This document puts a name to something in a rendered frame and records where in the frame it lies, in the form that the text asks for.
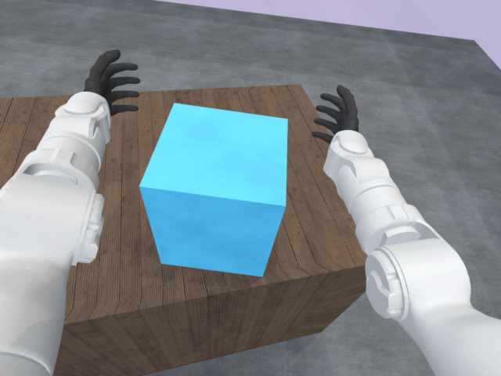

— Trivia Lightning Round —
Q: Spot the right robot hand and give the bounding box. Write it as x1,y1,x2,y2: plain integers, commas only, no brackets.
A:
312,85,359,144

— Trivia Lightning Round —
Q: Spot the robot right forearm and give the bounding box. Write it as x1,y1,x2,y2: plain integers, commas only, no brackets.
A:
323,130,471,289

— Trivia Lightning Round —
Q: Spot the pedestal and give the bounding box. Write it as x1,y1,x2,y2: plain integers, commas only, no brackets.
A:
0,84,368,376

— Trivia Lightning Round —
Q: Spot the carton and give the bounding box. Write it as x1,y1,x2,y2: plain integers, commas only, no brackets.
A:
139,103,288,277

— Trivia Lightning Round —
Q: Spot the right robot upper arm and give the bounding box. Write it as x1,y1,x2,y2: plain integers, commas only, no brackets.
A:
365,238,501,376

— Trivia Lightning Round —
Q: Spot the robot left forearm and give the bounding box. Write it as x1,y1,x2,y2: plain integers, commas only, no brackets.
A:
0,92,111,212

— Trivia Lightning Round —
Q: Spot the left robot hand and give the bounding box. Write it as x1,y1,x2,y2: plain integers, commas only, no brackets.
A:
84,49,140,117

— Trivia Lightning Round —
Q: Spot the left robot upper arm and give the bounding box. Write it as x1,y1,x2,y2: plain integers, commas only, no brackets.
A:
0,173,104,376

